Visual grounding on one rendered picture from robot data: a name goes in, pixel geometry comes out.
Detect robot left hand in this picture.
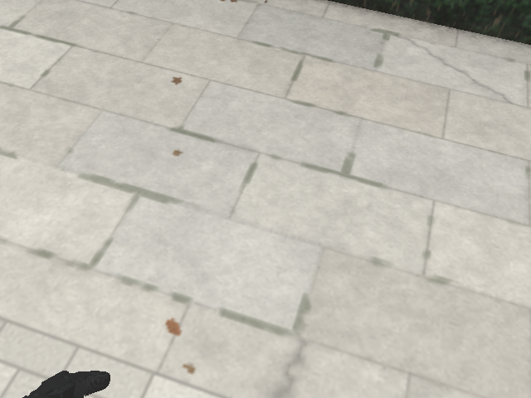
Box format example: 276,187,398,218
23,371,110,398

